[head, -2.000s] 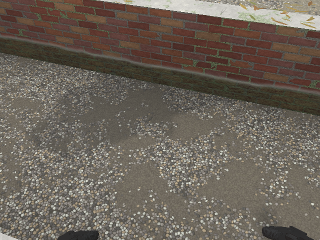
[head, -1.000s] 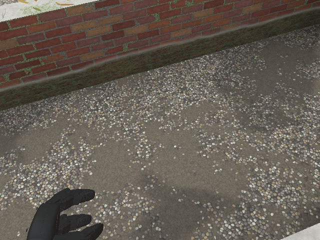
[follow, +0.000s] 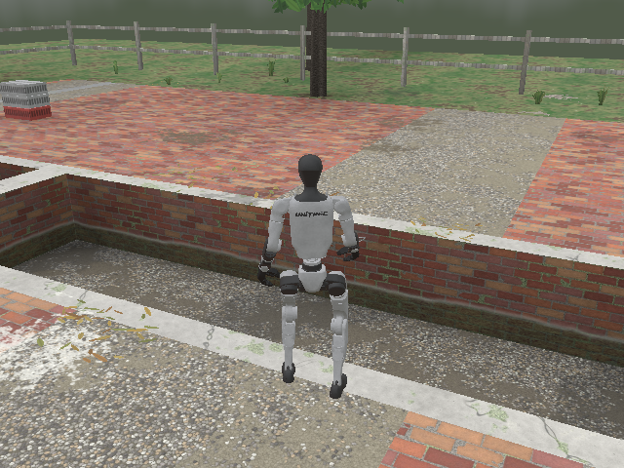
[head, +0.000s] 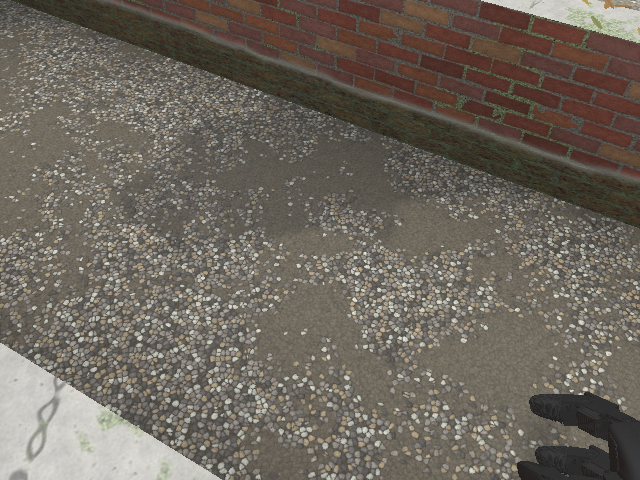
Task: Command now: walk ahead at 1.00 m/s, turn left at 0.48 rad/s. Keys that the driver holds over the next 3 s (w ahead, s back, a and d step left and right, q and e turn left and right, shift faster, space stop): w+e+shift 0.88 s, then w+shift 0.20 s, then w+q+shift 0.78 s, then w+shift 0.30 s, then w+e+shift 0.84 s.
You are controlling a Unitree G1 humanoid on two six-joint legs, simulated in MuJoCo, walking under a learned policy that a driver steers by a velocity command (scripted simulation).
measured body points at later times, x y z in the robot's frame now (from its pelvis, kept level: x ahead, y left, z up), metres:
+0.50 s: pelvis +0.06 +0.04 -0.01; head +0.07 +0.02 +0.44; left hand +0.31 +0.22 -0.07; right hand +0.19 -0.24 -0.10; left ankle +0.09 +0.15 -0.68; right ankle +0.06 -0.05 -0.71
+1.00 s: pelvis +0.06 +0.07 +0.00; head +0.05 +0.05 +0.44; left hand +0.40 +0.09 -0.02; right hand +0.07 -0.23 -0.09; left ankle +0.18 +0.15 -0.71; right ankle +0.03 -0.03 -0.71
